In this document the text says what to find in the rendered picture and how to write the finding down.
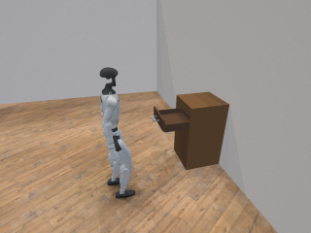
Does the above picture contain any right robot hand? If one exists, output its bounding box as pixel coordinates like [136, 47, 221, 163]
[108, 150, 121, 167]

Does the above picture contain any robot right upper arm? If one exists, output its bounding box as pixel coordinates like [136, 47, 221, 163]
[102, 95, 118, 128]

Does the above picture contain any humanoid robot torso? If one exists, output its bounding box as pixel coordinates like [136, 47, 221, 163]
[100, 91, 121, 140]

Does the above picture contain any robot left foot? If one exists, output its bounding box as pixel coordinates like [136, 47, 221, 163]
[107, 178, 120, 185]

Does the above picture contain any drawer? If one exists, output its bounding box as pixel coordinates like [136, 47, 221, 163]
[154, 106, 190, 133]

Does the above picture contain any cabinet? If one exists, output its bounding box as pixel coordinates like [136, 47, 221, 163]
[174, 91, 229, 170]

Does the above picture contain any robot right forearm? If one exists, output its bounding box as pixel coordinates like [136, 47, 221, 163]
[103, 122, 116, 151]

